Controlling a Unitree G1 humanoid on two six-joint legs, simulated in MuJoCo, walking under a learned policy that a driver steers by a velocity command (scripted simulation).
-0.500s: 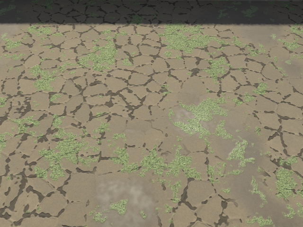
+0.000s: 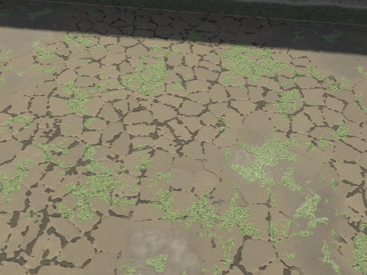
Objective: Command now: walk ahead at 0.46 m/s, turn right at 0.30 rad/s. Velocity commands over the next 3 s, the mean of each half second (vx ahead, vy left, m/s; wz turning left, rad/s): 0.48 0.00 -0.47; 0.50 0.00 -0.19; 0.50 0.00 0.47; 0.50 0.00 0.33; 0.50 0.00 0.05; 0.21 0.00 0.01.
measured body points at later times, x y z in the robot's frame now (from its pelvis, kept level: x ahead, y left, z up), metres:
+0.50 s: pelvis -0.01 +0.02 +0.00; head -0.01 +0.03 +0.45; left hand +0.25 +0.20 -0.08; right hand +0.11 -0.25 -0.07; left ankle +0.03 +0.09 -0.73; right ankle +0.01 -0.11 -0.72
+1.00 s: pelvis +0.03 -0.02 -0.01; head +0.03 -0.01 +0.44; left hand +0.30 +0.10 -0.08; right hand +0.10 -0.28 -0.10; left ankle +0.03 +0.09 -0.73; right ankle +0.00 -0.12 -0.73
